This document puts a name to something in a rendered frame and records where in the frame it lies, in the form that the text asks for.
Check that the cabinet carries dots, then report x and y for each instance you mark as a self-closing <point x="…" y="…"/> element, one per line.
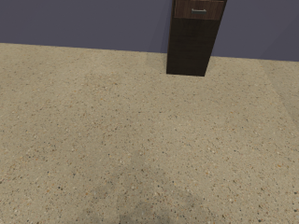
<point x="190" y="43"/>

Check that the drawer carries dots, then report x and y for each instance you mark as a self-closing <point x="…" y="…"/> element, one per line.
<point x="183" y="9"/>

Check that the handle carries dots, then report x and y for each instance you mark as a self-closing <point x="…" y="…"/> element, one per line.
<point x="194" y="11"/>

